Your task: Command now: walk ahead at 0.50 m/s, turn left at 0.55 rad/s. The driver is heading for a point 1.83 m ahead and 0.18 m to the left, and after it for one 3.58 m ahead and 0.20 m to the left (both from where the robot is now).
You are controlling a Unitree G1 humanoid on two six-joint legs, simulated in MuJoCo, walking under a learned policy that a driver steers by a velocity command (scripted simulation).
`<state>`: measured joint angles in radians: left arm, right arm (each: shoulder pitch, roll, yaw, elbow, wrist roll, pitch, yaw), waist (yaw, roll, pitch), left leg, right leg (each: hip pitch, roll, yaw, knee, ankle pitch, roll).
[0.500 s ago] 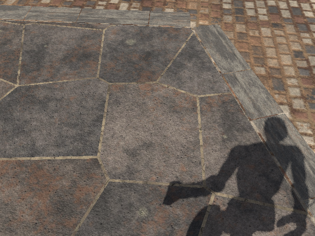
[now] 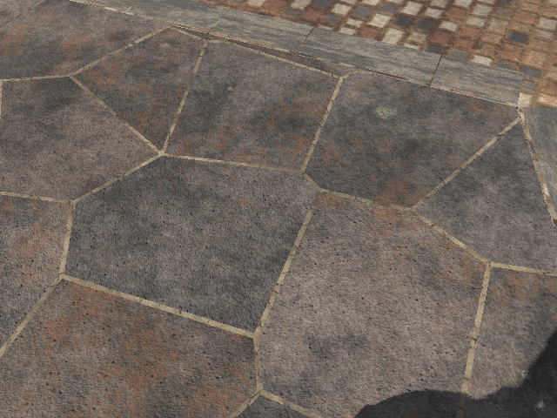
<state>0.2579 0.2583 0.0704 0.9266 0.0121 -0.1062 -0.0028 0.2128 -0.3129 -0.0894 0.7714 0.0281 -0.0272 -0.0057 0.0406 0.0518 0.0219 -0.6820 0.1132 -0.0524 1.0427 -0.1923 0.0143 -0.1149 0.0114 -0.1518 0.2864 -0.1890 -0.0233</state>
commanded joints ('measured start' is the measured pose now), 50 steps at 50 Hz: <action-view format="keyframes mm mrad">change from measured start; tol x32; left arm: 1 -88 148 30 -70 -1 -15 10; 50 -21 158 8 -140 -12 -9 -19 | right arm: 1 -5 -5 6 -70 -3 -7 17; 50 41 -38 18 -95 -26 -37 -4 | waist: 1 -30 -111 18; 14 -85 248 -347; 34 -130 24 41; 41 69 -293 -408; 50 -43 -121 -13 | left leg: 1 -8 31 -15 -149 162 -3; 9 56 -49 120 -398 70 71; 12 529 -179 176 -474 50 158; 15 1066 225 -751 -770 -196 392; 22 503 66 -236 -830 302 285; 32 600 62 -150 -822 175 206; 38 714 50 -129 -518 668 141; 41 -9 -198 -119 246 -382 17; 50 15 25 -11 -56 2 -23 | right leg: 1 -8 -262 88 -165 236 -146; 12 91 -256 -100 441 792 -36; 14 -579 24 80 1092 -411 61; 15 -689 -18 245 1146 -374 37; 29 -459 -91 169 325 356 67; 36 -487 -52 163 201 153 -19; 39 86 -125 235 225 207 -135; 41 530 -400 903 37 -138 -312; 50 -62 -227 343 -152 206 -229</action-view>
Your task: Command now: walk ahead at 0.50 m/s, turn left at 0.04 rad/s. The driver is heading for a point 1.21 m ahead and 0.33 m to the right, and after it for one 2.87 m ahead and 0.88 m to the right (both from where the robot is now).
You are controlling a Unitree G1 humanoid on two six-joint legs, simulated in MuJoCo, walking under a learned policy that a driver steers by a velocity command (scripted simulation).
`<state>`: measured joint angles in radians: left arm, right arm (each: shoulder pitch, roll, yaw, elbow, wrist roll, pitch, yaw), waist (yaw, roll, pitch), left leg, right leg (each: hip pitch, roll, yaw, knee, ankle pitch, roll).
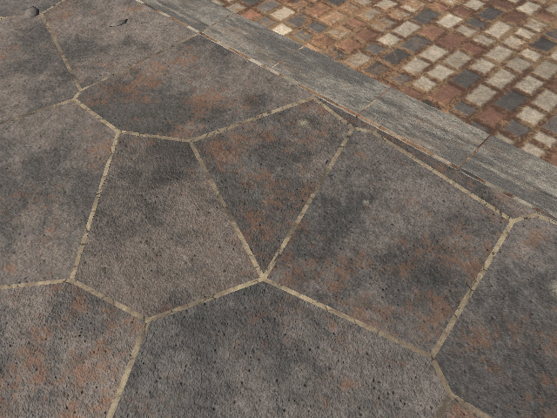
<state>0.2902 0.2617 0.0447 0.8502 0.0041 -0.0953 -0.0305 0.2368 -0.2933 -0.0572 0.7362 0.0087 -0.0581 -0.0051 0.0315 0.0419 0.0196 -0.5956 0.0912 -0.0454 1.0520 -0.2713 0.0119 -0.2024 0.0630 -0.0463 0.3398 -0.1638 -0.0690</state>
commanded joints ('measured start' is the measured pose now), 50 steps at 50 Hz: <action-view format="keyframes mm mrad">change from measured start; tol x32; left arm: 1 -44 161 36 -58 -6 -17 12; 50 -63 144 58 -212 -9 32 12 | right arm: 1 -14 -52 -11 -67 -8 -9 -4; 50 -24 -112 -29 -28 -20 -60 1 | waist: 1 -25 -103 -8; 12 24 -120 24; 17 -147 208 -441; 26 -20 27 -5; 38 -94 9 58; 44 64 -233 -418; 50 -50 -81 -77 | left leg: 1 -78 48 -13 -131 142 -26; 12 7 -37 36 -549 227 34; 15 574 -1 0 -538 256 131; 17 1020 307 -690 -709 14 331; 24 404 151 -111 -912 207 212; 36 655 181 176 -889 412 144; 41 688 164 252 -461 1024 75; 44 -129 -155 4 348 -336 -37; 50 -26 25 -29 58 -41 -36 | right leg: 1 34 -268 207 -210 205 -175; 14 239 -268 97 133 608 -64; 18 -575 -82 158 977 -372 33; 32 -453 -167 86 385 290 70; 41 -170 -10 -72 241 6 -66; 44 635 -410 909 2 -95 -384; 50 51 -230 404 -99 245 -237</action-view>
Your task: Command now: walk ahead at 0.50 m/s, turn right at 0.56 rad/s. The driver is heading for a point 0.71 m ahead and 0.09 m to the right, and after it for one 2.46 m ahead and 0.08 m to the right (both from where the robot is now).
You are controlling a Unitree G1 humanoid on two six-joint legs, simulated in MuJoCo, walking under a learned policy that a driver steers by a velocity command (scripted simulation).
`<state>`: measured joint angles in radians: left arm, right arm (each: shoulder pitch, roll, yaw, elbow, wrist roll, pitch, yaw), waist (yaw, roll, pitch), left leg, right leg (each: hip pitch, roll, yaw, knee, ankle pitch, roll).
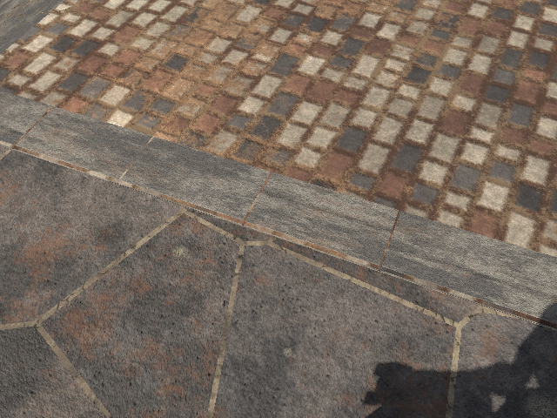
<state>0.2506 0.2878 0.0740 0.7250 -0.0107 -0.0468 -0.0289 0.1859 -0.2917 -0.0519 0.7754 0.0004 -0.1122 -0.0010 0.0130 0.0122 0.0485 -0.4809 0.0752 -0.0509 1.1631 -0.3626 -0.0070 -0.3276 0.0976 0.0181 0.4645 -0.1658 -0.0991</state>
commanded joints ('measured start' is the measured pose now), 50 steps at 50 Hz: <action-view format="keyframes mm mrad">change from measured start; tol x32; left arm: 1 -18 128 32 -86 2 -19 16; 50 -26 77 18 -87 22 -47 5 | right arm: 1 28 -99 -31 -69 -15 4 -4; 50 115 -101 -23 32 33 46 10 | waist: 1 -36 -52 -100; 15 -70 -122 -150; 17 -40 390 -364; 50 -28 -80 -91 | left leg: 1 -128 38 -12 -97 70 -33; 15 319 -22 -44 -711 292 45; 18 750 333 -735 -878 -251 230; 34 456 175 144 -1001 443 157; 41 486 175 244 -566 1025 102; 43 -155 -50 167 88 -205 8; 50 -102 77 -33 7 84 2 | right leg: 1 135 -254 307 -231 284 -208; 14 158 -217 392 -21 59 -68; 19 -480 -103 154 846 -299 77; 38 -283 -139 -57 161 52 32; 41 152 -34 -112 50 71 -48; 43 763 -447 621 -7 -31 -277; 50 188 -342 165 -270 270 -148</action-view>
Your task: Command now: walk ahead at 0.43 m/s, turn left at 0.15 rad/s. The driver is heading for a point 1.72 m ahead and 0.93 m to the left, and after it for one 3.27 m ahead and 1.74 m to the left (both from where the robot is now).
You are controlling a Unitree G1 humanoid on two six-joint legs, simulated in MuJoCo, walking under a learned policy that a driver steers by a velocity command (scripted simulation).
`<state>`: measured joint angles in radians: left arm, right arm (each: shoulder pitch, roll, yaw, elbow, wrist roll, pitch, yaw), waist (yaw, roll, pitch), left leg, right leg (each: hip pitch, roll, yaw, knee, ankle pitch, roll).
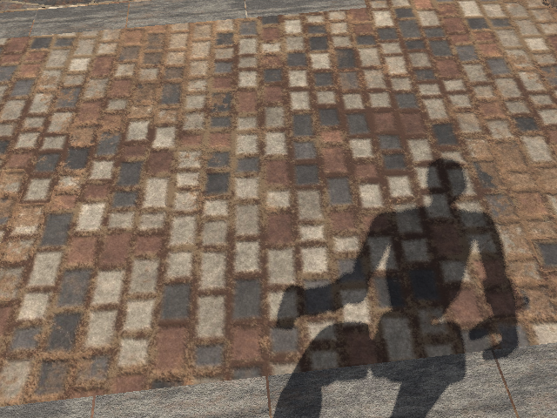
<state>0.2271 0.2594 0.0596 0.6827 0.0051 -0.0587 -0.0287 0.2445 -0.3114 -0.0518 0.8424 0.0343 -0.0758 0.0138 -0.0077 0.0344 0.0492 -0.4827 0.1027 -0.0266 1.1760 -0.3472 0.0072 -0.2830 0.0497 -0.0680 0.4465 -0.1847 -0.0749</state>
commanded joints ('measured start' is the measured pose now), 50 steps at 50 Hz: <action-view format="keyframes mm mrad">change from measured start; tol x32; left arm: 1 -14 111 33 -33 10 -45 7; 50 -33 192 57 -31 7 66 80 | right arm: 1 58 -70 -24 -32 -5 21 -10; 50 -138 -61 -48 -323 -12 130 -17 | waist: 1 -20 -90 -67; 18 -22 230 -469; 50 68 -214 -128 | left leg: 1 -100 38 -62 -31 83 -26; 15 101 -125 100 -645 276 62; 17 571 141 -318 -634 1120 259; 18 726 286 -656 -720 1018 447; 33 176 15 -414 -854 106 194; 39 -141 -265 -126 -420 -218 22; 44 -175 -163 -89 67 -66 -83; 50 -121 -88 11 -229 -49 -110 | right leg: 1 112 -292 194 -260 408 -168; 15 269 -267 -87 165 762 -26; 18 -324 75 121 977 -541 145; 19 -365 7 206 1002 -467 125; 37 43 -30 144 -23 -19 92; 39 135 -387 534 -175 82 -118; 50 242 -326 187 -121 214 -135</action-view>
